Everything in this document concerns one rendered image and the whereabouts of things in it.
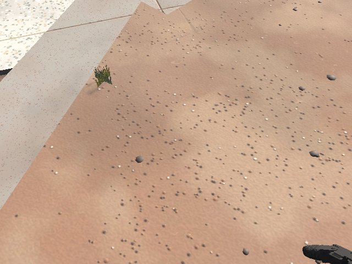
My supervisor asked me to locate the right robot hand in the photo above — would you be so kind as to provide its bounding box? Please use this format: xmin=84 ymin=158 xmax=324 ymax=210
xmin=302 ymin=244 xmax=352 ymax=264

